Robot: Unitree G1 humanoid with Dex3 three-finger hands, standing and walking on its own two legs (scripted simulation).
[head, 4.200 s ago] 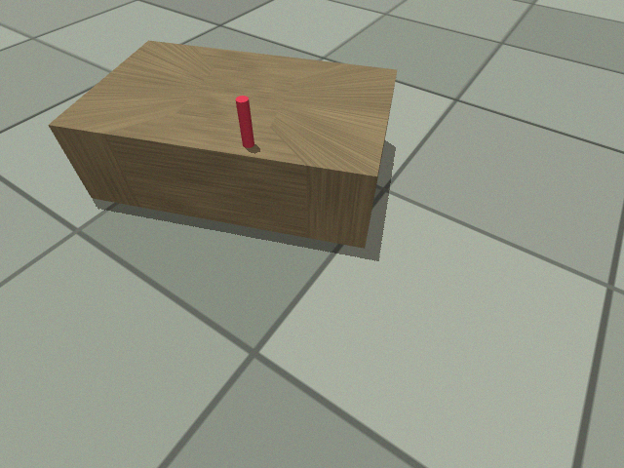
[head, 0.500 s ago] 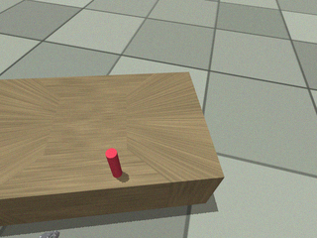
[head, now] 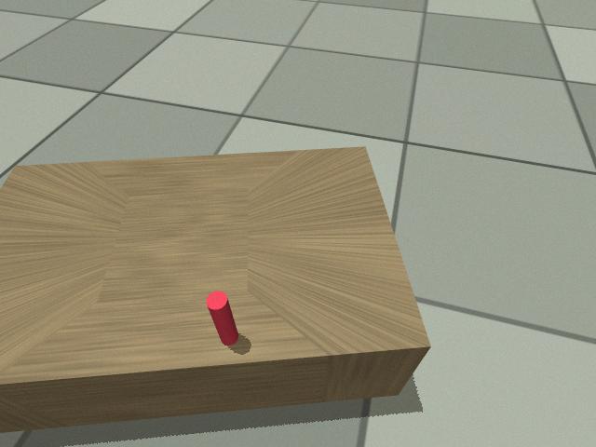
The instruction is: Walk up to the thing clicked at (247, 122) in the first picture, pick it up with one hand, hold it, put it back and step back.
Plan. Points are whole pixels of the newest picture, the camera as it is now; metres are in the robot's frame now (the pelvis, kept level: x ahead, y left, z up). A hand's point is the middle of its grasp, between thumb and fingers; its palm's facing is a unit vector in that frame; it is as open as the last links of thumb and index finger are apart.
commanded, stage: walk up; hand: left
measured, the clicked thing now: (223, 320) +0.43 +0.19 -0.30
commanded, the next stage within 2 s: stand in 0.42 s
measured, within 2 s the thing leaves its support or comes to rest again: neither
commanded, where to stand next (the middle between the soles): +0.06 -0.01 m, yaw +0 degrees
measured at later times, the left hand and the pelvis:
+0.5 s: hand out of the picture +0.10 +0.24 -0.15, palm faces +0.00 -0.95 -0.32, open 7.4 cm; pelvis +0.01 +0.00 +0.00, yaw +0 degrees
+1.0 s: hand out of the picture +0.10 +0.25 -0.15, palm faces +0.01 -0.94 -0.35, open 7.4 cm; pelvis +0.02 -0.01 +0.00, yaw +1 degrees
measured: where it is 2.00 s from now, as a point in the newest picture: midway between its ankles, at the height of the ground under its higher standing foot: outside the picture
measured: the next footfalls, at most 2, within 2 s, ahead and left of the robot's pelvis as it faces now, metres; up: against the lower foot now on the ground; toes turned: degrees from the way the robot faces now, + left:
none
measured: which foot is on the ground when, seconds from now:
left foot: down 0.00-1.00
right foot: down 0.00-1.00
